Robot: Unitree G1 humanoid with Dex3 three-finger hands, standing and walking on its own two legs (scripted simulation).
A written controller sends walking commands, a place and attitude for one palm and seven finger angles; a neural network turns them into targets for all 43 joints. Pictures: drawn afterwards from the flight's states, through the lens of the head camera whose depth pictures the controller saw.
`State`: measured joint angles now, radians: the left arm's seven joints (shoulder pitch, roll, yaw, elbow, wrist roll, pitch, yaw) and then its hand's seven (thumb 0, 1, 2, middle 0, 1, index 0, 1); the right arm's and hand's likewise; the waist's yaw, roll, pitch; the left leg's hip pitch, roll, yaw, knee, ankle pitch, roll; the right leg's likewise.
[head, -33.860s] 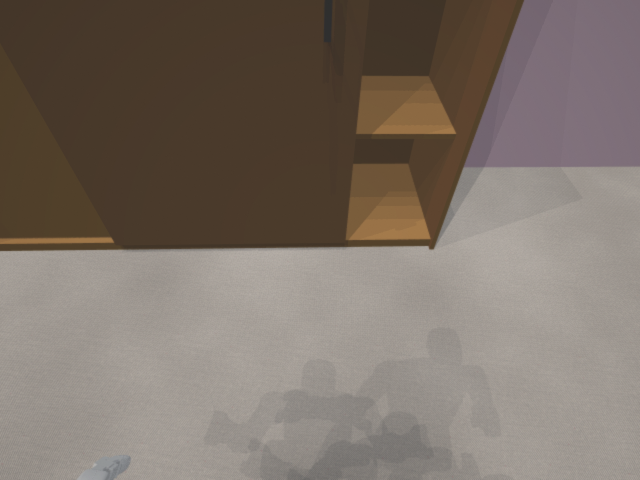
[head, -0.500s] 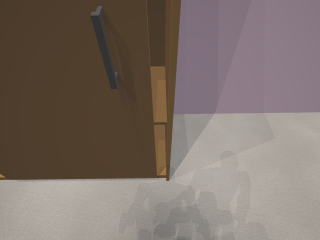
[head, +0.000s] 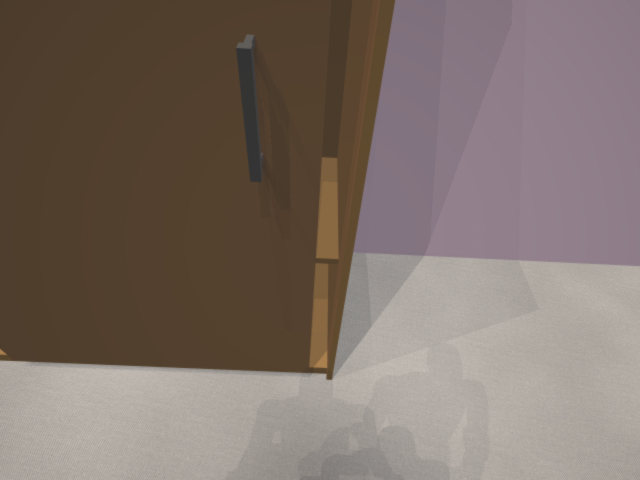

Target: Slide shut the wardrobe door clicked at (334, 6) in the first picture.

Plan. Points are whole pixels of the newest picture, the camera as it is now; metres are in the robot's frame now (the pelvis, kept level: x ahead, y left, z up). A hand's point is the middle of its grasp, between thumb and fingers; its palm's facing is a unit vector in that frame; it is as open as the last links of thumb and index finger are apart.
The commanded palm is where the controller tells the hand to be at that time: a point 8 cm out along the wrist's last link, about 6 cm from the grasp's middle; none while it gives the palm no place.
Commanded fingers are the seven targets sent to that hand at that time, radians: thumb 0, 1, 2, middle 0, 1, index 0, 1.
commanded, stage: come to a stop and stand still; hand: left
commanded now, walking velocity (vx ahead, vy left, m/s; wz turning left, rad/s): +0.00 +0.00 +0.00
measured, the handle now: (253, 114) +0.54 +0.14 +0.19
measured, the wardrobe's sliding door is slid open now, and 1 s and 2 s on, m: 0.06 0.06 0.06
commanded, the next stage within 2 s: look again from close up in 0.04 s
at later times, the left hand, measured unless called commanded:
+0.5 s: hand out of the picture -0.01 +0.16 -0.18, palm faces +0.03 -0.99 -0.15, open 7.4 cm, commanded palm none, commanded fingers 0.00 0.90 0.90 -0.20 -0.30 -0.20 -0.30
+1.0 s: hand out of the picture +0.00 +0.16 -0.18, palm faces +0.03 -0.99 -0.15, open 7.4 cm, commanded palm none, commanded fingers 0.00 0.90 0.90 -0.20 -0.30 -0.20 -0.30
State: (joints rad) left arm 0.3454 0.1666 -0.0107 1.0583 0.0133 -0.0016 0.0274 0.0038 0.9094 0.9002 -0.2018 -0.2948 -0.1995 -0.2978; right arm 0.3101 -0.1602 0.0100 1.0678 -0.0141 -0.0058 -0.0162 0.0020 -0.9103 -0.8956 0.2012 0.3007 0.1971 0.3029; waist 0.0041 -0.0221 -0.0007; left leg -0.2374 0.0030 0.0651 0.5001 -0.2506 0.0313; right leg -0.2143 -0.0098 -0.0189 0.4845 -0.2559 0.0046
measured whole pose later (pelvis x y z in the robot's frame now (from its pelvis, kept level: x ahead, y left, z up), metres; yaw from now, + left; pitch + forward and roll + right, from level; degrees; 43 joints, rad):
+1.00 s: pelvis +0.02 +0.00 +0.00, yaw -1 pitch -1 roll +0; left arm 0.35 0.13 -0.01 1.10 0.01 -0.01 0.04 0.00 0.91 0.90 -0.20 -0.29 -0.20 -0.30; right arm 0.30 -0.13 0.01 1.14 -0.01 -0.02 -0.03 0.01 -0.91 -0.90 0.20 0.30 0.20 0.30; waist 0.01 -0.02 0.01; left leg -0.19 0.00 0.08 0.45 -0.26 0.03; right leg -0.17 -0.01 0.00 0.45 -0.26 0.01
